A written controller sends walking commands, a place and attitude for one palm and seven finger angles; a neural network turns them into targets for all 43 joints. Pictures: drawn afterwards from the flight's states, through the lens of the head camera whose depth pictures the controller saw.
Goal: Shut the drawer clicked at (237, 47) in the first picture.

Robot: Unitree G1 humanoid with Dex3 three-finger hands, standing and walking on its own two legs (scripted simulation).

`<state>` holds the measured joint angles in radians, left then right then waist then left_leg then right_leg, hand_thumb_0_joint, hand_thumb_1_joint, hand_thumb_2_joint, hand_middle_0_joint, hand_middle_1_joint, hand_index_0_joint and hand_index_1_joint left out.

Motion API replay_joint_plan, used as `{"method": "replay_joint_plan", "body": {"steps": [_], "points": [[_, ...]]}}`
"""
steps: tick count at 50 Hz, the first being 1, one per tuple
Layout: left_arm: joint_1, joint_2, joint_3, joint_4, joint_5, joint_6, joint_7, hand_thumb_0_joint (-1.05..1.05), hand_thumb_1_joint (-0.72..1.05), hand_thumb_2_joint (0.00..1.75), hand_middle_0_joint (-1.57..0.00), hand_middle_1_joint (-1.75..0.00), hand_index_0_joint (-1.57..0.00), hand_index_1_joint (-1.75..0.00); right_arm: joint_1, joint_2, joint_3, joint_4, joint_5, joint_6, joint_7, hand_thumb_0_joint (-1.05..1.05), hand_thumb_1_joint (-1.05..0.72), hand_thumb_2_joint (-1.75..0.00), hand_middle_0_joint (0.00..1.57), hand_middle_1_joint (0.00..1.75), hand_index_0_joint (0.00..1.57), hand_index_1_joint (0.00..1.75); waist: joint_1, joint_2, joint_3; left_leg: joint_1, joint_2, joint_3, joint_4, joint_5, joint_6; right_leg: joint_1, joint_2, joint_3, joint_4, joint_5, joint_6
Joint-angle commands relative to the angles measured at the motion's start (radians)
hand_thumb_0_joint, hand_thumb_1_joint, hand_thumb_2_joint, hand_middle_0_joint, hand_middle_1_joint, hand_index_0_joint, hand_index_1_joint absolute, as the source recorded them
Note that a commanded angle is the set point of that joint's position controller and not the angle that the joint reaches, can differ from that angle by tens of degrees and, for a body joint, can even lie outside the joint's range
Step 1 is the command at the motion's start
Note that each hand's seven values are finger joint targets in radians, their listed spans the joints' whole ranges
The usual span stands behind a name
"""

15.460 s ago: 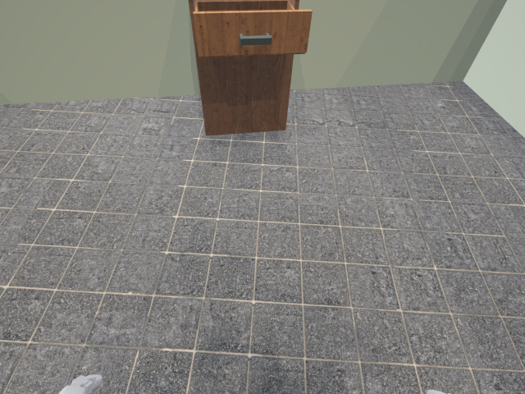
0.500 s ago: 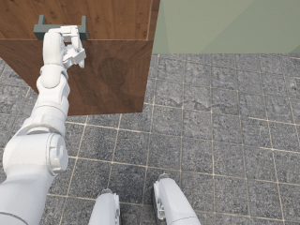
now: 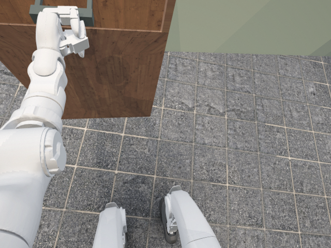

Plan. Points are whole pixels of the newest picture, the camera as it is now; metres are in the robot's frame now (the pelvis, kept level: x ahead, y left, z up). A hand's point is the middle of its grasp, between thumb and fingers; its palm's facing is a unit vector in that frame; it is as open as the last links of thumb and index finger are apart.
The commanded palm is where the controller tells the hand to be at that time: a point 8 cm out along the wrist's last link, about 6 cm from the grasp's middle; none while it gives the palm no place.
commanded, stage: pull the fist back off the drawer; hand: left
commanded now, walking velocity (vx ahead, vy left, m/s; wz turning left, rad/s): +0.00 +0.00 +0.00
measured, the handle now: (64, 8) +0.65 +0.13 +0.07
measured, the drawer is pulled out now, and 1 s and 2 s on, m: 0.00 0.00 0.00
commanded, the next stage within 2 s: draw the hand back to the body in 0.68 s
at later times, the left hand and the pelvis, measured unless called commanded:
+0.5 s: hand (87, 39) +0.57 +0.09 +0.06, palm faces -0.08 -0.99 -0.06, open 3.1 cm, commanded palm +0.54 +0.12 +0.07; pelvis +0.00 +0.00 +0.00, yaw -1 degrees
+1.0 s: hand (71, 52) +0.51 +0.11 +0.09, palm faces -0.07 -1.00 -0.06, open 3.3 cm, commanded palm +0.46 +0.17 +0.11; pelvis +0.06 -0.01 +0.05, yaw -2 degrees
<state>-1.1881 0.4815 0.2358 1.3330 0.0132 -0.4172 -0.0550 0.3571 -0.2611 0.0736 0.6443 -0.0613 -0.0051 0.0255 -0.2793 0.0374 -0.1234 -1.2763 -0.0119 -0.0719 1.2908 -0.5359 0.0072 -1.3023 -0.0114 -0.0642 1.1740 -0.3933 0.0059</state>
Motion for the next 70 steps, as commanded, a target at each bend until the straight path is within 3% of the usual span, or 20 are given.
{"method": "replay_joint_plan", "body": {"steps": [1, 4, 8, 11, 14, 17, 23, 29, 35, 38, 42, 43, 46, 49, 58, 61, 64, 65, 66, 70], "points": [[-0.744, 0.107, -0.008, -0.284, -0.014, -0.059, 0.037, 0.00, 0.90, 0.90, -1.40, -1.60, -1.40, -1.60, 0.220, -0.200, -0.061, -0.011, -0.008, -0.021, -0.017, 0.00, -0.90, -0.90, 0.20, 0.30, 0.20, 0.30, -0.129, 0.226, -0.537, 0.391, 0.008, -0.036, -0.196, 0.098, 0.024, 0.231, 0.047, 0.023, -0.142, 0.008, -0.029], [-0.738, 0.138, 0.012, -0.283, -0.004, -0.065, 0.034, 0.00, 0.90, 0.90, -1.40, -1.60, -1.40, -1.60, 0.229, -0.202, -0.063, -0.013, -0.011, -0.023, -0.010, 0.00, -0.90, -0.90, 0.20, 0.30, 0.20, 0.30, -0.109, 0.257, -0.580, 0.429, 0.009, -0.049, -0.193, 0.128, 0.013, 0.225, 0.045, 0.015, -0.128, 0.024, -0.033], [-0.707, 0.093, -0.003, -0.248, -0.005, -0.059, 0.034, 0.00, 0.90, 0.90, -1.40, -1.60, -1.40, -1.60, 0.228, -0.206, -0.064, -0.016, -0.013, -0.018, 0.001, 0.00, -0.90, -0.90, 0.20, 0.30, 0.20, 0.30, -0.108, 0.228, -0.525, 0.407, 0.012, -0.061, -0.202, 0.083, 0.013, 0.194, 0.041, 0.009, -0.128, 0.001, -0.033], [-0.676, 0.133, 0.029, -0.228, 0.000, -0.050, 0.035, 0.00, 0.90, 0.90, -1.40, -1.60, -1.40, -1.60, 0.230, -0.204, -0.062, -0.023, -0.012, -0.013, 0.003, 0.00, -0.90, -0.90, 0.20, 0.30, 0.20, 0.30, -0.094, 0.185, -0.510, 0.339, 0.006, -0.039, -0.194, 0.058, 0.023, 0.244, 0.043, 0.020, -0.134, -0.013, -0.032], [-0.654, 0.147, 0.048, -0.259, 0.002, -0.057, 0.028, 0.00, 0.90, 0.90, -1.40, -1.60, -1.40, -1.60, 0.232, -0.202, -0.065, -0.032, -0.013, -0.007, 0.009, 0.00, -0.90, -0.90, 0.20, 0.30, 0.20, 0.30, -0.071, 0.208, -0.542, 0.371, 0.007, -0.041, -0.192, 0.099, 0.018, 0.251, 0.042, 0.015, -0.122, 0.009, -0.036], [-0.605, 0.094, 0.025, -0.272, -0.005, -0.059, 0.021, 0.00, 0.90, 0.90, -1.40, -1.60, -1.40, -1.60, 0.230, -0.197, -0.070, -0.043, -0.011, 0.000, 0.015, 0.00, -0.90, -0.90, 0.20, 0.30, 0.20, 0.30, -0.061, 0.211, -0.542, 0.409, 0.010, -0.051, -0.197, 0.129, 0.014, 0.239, 0.041, 0.010, -0.116, 0.025, -0.037], [-0.479, 0.041, 0.013, -0.338, -0.017, -0.065, 0.018, 0.00, 0.90, 0.90, -1.40, -1.60, -1.40, -1.60, 0.223, -0.190, -0.083, -0.058, -0.005, 0.026, 0.024, 0.00, -0.90, -0.90, 0.20, 0.30, 0.20, 0.30, -0.020, 0.189, -0.572, 0.469, 0.018, -0.042, -0.203, 0.227, 0.003, 0.276, 0.042, 0.005, -0.114, 0.080, -0.037], [-0.262, 0.062, 0.070, -0.426, -0.036, -0.079, 0.017, 0.00, 0.90, 0.90, -1.40, -1.60, -1.40, -1.60, 0.206, -0.171, -0.093, -0.089, 0.007, 0.055, 0.026, 0.00, -0.90, -0.90, 0.20, 0.30, 0.20, 0.30, 0.054, 0.116, -0.612, 0.446, 0.010, 0.017, -0.209, 0.335, 0.012, 0.468, 0.047, 0.026, -0.134, 0.199, -0.036], [-0.161, 0.080, 0.102, -0.435, -0.036, -0.093, 0.021, 0.00, 0.90, 0.90, -1.40, -1.60, -1.40, -1.60, 0.192, -0.155, -0.098, -0.101, 0.018, 0.069, 0.016, 0.00, -0.90, -0.90, 0.20, 0.30, 0.20, 0.30, 0.068, 0.013, -0.539, 0.343, 0.001, 0.059, -0.214, 0.325, 0.026, 0.591, 0.044, 0.053, -0.149, 0.284, -0.028], [-0.171, 0.026, 0.057, -0.482, -0.040, -0.119, 0.008, 0.00, 0.90, 0.90, -1.40, -1.60, -1.40, -1.60, 0.184, -0.148, -0.105, -0.098, 0.018, 0.068, 0.014, 0.00, -0.90, -0.90, 0.20, 0.30, 0.20, 0.30, 0.063, 0.067, -0.560, 0.415, 0.003, 0.057, -0.211, 0.395, 0.019, 0.569, 0.041, 0.052, -0.138, 0.343, -0.030], [0.062, 0.058, 0.094, -0.643, -0.080, -0.106, -0.026, 0.00, 0.90, 0.90, -1.40, -1.60, -1.40, -1.60, 0.170, -0.151, -0.117, -0.150, 0.036, 0.073, 0.016, 0.00, -0.90, -0.90, 0.20, 0.30, 0.20, 0.30, 0.149, 0.103, -0.689, 0.531, 0.002, 0.073, -0.250, 0.551, 0.009, 0.718, 0.041, 0.058, -0.150, 0.485, -0.037], [0.148, 0.023, 0.066, -0.700, -0.095, -0.088, -0.039, 0.00, 0.90, 0.90, -1.40, -1.60, -1.40, -1.60, 0.161, -0.145, -0.119, -0.167, 0.046, 0.075, 0.019, 0.00, -0.90, -0.90, 0.20, 0.30, 0.20, 0.30, 0.162, 0.099, -0.707, 0.566, 0.005, 0.073, -0.270, 0.601, 0.007, 0.752, 0.040, 0.054, -0.165, 0.521, -0.035], [0.327, -0.021, 0.040, -0.851, -0.147, -0.020, -0.064, 0.00, 0.90, 0.90, -1.40, -1.60, -1.40, -1.60, 0.132, -0.133, -0.124, -0.201, 0.072, 0.074, 0.015, 0.00, -0.90, -0.90, 0.20, 0.30, 0.20, 0.30, 0.177, -0.005, -0.622, 0.534, 0.002, 0.094, -0.338, 0.581, 0.021, 0.891, 0.042, 0.058, -0.231, 0.602, -0.029], [0.424, -0.041, 0.023, -0.967, -0.182, 0.016, -0.076, 0.00, 0.90, 0.90, -1.40, -1.60, -1.40, -1.60, 0.102, -0.130, -0.122, -0.213, 0.088, 0.060, -0.001, 0.00, -0.90, -0.90, 0.20, 0.30, 0.20, 0.30, 0.177, -0.035, -0.538, 0.555, 0.001, 0.104, -0.389, 0.533, 0.025, 0.933, 0.042, 0.055, -0.282, 0.596, -0.021], [0.617, -0.111, -0.077, -1.127, -0.209, 0.047, -0.132, 0.00, 0.90, 0.90, -1.40, -1.60, -1.40, -1.60, -0.011, -0.121, -0.108, -0.217, 0.107, -0.004, -0.031, 0.00, -0.90, -0.90, 0.20, 0.30, 0.20, 0.30, 0.191, 0.066, -0.327, 0.733, 0.005, 0.082, -0.498, 0.487, 0.014, 0.893, 0.034, 0.029, -0.379, 0.449, -0.027], [0.709, -0.092, -0.051, -1.164, -0.233, 0.089, -0.152, 0.00, 0.90, 0.90, -1.40, -1.60, -1.40, -1.60, -0.056, -0.123, -0.100, -0.242, 0.113, -0.018, -0.039, 0.00, -0.90, -0.90, 0.20, 0.30, 0.20, 0.30, 0.212, 0.003, -0.288, 0.738, 0.004, 0.077, -0.536, 0.454, 0.015, 0.940, 0.031, 0.022, -0.408, 0.429, -0.027], [0.790, -0.066, -0.016, -1.263, -0.257, 0.119, -0.168, 0.00, 0.90, 0.90, -1.40, -1.60, -1.40, -1.60, -0.100, -0.115, -0.090, -0.274, 0.115, -0.042, -0.045, 0.00, -0.90, -0.90, 0.20, 0.30, 0.20, 0.30, 0.241, 0.013, -0.297, 0.779, 0.003, 0.073, -0.564, 0.492, 0.015, 0.998, 0.027, 0.023, -0.421, 0.460, -0.029], [0.837, 0.006, -0.047, -1.342, -0.146, 0.157, -0.058, 0.00, 0.90, 0.90, -1.40, -1.60, -1.40, -1.60, -0.171, -0.097, -0.101, -0.281, 0.113, -0.017, -0.066, 0.00, -0.90, -0.90, 0.20, 0.30, 0.20, 0.30, 0.284, -0.015, -0.281, 0.829, 0.005, 0.083, -0.618, 0.482, 0.016, 1.037, 0.006, 0.059, -0.474, 0.390, -0.034], [0.870, -0.056, -0.080, -1.391, -0.135, 0.188, -0.003, 0.00, 0.90, 0.90, -1.40, -1.60, -1.40, -1.60, -0.184, -0.085, -0.094, -0.299, 0.108, -0.014, -0.076, 0.00, -0.90, -0.90, 0.20, 0.30, 0.20, 0.30, 0.263, -0.003, -0.230, 0.848, 0.007, 0.084, -0.644, 0.440, 0.014, 1.023, 0.004, 0.054, -0.504, 0.352, -0.031], [0.996, -0.049, -0.075, -1.482, -0.094, 0.265, 0.097, 0.00, 0.90, 0.90, -1.40, -1.60, -1.40, -1.60, -0.222, -0.079, -0.075, -0.284, 0.100, -0.005, -0.107, 0.00, -0.90, -0.90, 0.20, 0.30, 0.20, 0.30, 0.276, -0.024, -0.160, 0.915, 0.016, 0.076, -0.716, 0.438, 0.020, 1.094, 0.003, 0.046, -0.570, 0.351, -0.031]]}}
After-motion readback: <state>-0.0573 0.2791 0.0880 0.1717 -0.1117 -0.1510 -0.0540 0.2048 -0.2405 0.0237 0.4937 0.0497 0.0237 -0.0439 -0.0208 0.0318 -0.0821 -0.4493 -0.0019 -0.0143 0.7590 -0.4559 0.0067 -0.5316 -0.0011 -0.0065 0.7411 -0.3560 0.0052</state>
